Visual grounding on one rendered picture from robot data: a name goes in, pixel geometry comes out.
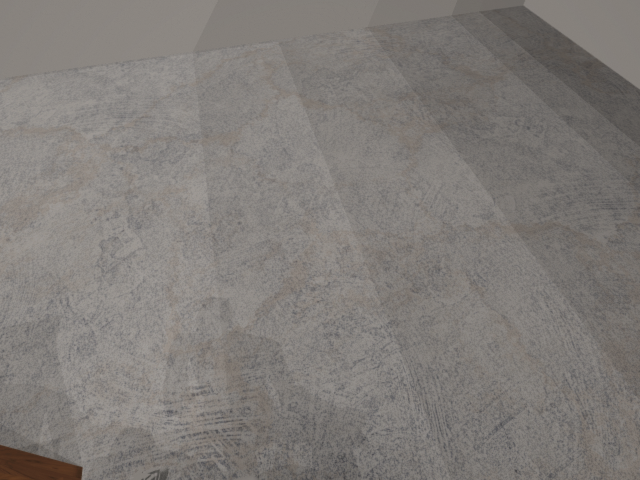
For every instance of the table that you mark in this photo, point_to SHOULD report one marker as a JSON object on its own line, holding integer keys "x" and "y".
{"x": 20, "y": 465}

